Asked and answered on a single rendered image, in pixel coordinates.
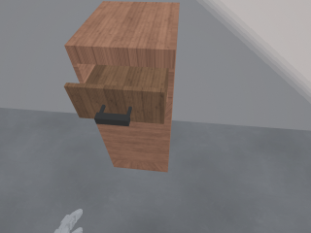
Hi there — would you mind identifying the robot left hand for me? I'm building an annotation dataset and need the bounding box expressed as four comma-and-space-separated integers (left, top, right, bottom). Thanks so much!
53, 209, 83, 233

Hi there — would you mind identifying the drawer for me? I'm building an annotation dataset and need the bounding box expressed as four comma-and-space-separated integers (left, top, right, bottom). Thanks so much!
64, 64, 169, 124

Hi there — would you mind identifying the cabinet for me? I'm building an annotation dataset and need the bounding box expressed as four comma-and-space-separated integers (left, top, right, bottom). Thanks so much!
64, 1, 180, 173

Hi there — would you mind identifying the handle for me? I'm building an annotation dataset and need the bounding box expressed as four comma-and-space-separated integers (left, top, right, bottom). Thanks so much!
94, 105, 132, 126

